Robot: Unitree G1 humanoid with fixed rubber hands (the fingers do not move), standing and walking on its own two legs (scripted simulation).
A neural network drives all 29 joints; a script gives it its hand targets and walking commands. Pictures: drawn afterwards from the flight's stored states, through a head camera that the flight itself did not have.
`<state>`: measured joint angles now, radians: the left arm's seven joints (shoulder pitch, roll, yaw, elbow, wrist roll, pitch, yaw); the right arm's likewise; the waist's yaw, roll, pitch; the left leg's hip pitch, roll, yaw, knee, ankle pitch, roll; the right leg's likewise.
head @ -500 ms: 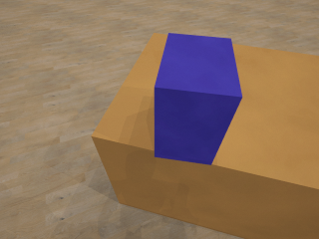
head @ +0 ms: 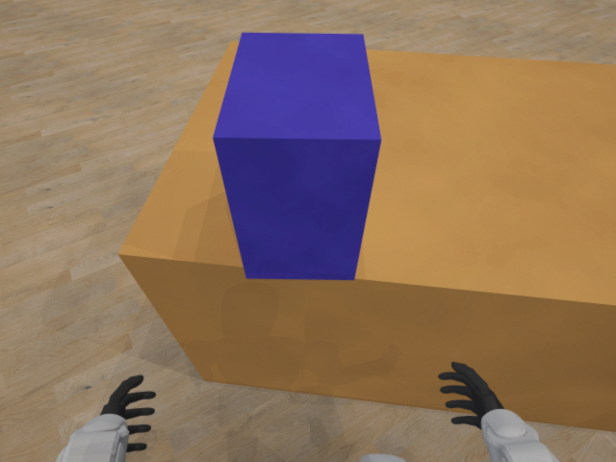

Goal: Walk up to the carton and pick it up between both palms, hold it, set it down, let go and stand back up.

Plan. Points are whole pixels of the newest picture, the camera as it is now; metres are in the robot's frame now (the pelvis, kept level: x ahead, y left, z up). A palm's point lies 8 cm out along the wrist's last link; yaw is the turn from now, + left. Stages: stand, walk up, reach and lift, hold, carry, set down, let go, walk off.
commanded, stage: reach and lift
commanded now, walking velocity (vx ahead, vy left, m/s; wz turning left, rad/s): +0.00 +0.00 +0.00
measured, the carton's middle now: (301, 163) +0.51 +0.01 +0.08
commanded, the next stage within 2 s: none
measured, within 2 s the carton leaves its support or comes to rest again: neither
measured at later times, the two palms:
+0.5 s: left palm (91, 451) +0.16 +0.27 -0.05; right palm (454, 406) +0.19 -0.18 -0.06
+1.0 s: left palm (107, 412) +0.19 +0.25 -0.02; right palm (458, 388) +0.20 -0.18 -0.02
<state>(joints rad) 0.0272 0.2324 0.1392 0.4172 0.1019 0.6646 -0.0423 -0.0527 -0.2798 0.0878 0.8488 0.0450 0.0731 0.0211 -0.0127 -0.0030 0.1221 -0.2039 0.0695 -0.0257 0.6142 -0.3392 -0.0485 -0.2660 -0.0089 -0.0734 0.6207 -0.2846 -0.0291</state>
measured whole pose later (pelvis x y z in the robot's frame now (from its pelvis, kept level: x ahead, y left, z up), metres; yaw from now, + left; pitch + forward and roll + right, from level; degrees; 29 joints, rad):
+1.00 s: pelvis +0.03 +0.04 +0.02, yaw -2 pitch -4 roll -1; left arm 0.32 0.15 0.00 0.15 -0.04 0.25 0.03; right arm 0.30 -0.17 -0.02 0.35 0.05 -0.07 -0.01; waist 0.06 0.00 0.08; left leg 0.01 0.05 0.06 0.30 -0.23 -0.03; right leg -0.03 -0.02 -0.03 0.24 -0.13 0.02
